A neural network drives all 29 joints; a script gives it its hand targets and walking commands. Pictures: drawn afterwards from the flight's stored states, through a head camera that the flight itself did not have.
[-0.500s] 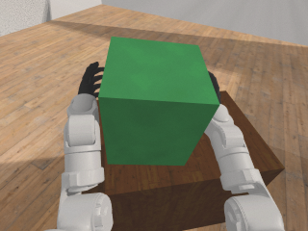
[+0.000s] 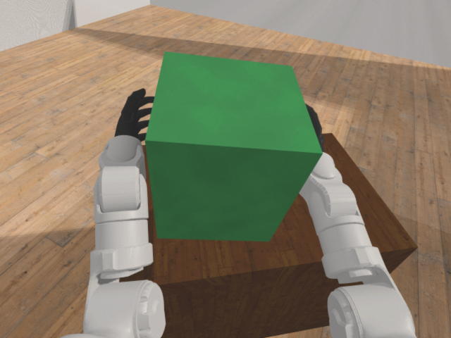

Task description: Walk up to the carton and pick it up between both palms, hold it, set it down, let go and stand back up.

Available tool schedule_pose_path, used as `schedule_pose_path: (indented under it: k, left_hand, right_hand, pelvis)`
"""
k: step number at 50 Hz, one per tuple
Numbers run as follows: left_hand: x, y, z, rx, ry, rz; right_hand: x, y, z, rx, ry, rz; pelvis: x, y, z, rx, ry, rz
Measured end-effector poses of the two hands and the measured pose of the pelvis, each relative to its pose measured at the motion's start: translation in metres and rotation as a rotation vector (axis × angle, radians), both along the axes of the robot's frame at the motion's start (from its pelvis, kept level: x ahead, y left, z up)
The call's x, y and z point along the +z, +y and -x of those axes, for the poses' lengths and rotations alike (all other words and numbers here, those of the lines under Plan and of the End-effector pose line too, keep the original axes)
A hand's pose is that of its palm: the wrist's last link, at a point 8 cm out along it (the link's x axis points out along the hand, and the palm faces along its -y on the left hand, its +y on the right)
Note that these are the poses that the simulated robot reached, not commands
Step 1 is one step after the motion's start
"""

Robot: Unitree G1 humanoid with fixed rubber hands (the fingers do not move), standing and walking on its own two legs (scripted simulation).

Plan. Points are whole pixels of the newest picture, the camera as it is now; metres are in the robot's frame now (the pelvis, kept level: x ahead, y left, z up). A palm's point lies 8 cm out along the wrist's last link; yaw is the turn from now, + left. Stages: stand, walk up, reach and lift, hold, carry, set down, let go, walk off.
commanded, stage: hold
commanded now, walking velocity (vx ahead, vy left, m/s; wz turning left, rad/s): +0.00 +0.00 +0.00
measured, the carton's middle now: (221, 155) +0.37 +0.00 +0.16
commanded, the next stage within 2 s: none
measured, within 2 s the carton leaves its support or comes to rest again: neither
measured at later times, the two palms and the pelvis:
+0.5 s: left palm (130, 137) +0.36 +0.15 +0.21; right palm (310, 150) +0.36 -0.15 +0.18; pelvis +0.00 +0.00 +0.00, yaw +0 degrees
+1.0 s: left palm (131, 138) +0.36 +0.15 +0.21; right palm (311, 151) +0.36 -0.15 +0.18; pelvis +0.00 +0.00 +0.00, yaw +0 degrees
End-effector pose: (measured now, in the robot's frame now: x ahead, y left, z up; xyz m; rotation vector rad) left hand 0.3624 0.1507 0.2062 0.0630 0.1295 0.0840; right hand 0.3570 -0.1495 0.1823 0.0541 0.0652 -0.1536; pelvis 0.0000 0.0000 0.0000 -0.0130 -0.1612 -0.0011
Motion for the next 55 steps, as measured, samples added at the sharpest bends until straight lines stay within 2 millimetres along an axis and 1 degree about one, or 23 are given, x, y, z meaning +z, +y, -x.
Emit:
schedule_pose_path:
  k: [16,23,35,55]
  left_hand:
    - [-0.0006,-0.0021,-0.0027,0.001,0.005,-0.004]
    - [0.0004,-0.002,0.0,0.001,-0.006,-0.006]
    - [-0.001,0.0002,0.0007,0.002,0.001,-0.004]
    - [0.0012,-0.0042,0.001,-0.002,0.004,-0.005]
  right_hand:
    - [-0.0018,-0.002,-0.0029,0.001,0.004,-0.007]
    - [-0.0006,-0.0019,-0.0008,0.002,-0.008,-0.012]
    - [-0.0006,0.0001,-0.0006,0.003,-0.002,-0.009]
    - [-0.0017,-0.0039,0.0017,-0.003,0.001,-0.006]
  pelvis:
    - [0.0002,-0.0004,-0.0023,0.002,0.0,0.0]
    - [0.0,0.0003,-0.0038,0.002,-0.002,0.002]
    - [0.0001,0.0008,-0.0022,0.0,-0.004,0.001]
    - [0.0,-0.001,0.0005,0.0,-0.005,-0.001]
